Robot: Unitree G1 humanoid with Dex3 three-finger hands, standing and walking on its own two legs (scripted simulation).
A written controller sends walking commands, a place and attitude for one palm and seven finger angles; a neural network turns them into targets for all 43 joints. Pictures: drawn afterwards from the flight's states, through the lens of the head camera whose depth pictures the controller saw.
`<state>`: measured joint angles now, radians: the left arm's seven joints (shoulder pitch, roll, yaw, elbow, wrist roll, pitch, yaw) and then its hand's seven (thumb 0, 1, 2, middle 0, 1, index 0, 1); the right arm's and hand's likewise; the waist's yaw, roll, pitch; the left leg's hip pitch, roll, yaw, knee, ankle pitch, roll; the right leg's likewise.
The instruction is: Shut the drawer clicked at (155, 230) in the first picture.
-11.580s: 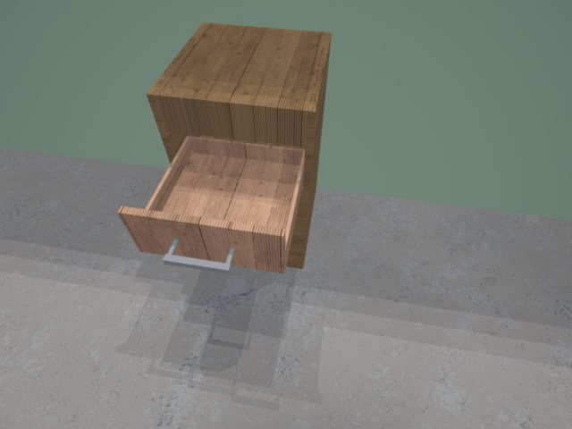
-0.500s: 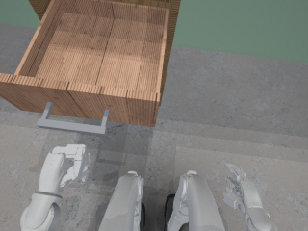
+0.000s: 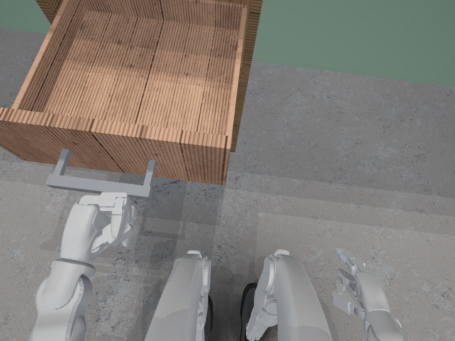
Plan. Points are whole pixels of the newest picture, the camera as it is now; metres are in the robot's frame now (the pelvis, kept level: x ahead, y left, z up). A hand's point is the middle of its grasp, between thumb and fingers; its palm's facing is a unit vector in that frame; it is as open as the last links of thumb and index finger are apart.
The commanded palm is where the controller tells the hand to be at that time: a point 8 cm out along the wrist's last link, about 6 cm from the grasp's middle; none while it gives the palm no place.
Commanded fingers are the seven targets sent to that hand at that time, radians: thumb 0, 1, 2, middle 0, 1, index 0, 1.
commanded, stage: push the drawer shut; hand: left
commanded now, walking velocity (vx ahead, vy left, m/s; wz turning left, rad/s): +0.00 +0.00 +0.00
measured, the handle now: (104, 174) +0.36 +0.23 +0.00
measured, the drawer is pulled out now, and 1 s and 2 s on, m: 0.30 0.18 0.05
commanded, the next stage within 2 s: none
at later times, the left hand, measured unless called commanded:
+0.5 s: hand (137, 191) +0.34 +0.18 -0.01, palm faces -0.10 -0.99 -0.06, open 3.0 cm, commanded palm +0.36 +0.22 +0.00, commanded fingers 0.00 0.90 0.90 -1.40 -1.60 -1.40 -1.60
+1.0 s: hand (144, 155) +0.41 +0.18 -0.01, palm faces -0.08 -0.99 -0.06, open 2.9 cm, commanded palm +0.42 +0.21 +0.00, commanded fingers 0.00 0.90 0.90 -1.40 -1.60 -1.40 -1.60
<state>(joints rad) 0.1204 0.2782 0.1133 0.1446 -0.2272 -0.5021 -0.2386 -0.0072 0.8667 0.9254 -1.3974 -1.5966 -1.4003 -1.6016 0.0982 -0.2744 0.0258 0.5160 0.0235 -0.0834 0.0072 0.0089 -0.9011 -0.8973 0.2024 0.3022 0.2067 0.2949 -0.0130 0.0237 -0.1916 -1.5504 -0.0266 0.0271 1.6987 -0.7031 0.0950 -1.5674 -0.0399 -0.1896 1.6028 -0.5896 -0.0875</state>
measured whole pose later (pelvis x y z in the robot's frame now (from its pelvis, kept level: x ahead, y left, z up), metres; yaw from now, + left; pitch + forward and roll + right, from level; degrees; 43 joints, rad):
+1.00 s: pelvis -0.01 +0.01 +0.00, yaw +0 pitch +33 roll -6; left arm -0.47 0.33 0.17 0.67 -0.15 -0.52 -0.19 -0.03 0.78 0.95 -1.40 -1.60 -1.40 -1.60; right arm 0.16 -0.29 0.05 0.59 0.00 -0.05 -0.01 0.01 -0.90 -0.90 0.20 0.30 0.21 0.29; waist -0.08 0.04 -0.18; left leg -1.59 -0.03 0.03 1.67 -0.66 0.11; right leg -1.59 -0.04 -0.18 1.57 -0.54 -0.07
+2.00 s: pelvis -0.02 +0.01 -0.01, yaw -3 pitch +36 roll -8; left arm -0.98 0.53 0.33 1.13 -0.04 -0.52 -0.19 0.01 0.80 0.95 -1.40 -1.60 -1.40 -1.60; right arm 0.23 -0.28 0.09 0.60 -0.05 0.07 0.02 0.00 -0.90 -0.90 0.20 0.30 0.21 0.29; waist -0.21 0.05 -0.14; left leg -1.70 -0.01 0.00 1.72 -0.66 0.10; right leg -1.69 -0.02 -0.21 1.58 -0.52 -0.08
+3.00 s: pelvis -0.04 +0.01 -0.03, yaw -5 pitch +38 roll -12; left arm -1.38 0.83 0.29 1.29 0.09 -0.32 -0.21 -0.02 0.54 0.94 -1.40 -1.60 -1.42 -1.60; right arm 0.30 -0.28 0.17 0.60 -0.07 0.06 0.03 0.00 -0.90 -0.90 0.20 0.30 0.21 0.29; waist -0.35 0.02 -0.07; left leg -1.86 0.00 -0.04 1.78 -0.61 0.11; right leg -1.81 -0.01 -0.25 1.59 -0.45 -0.07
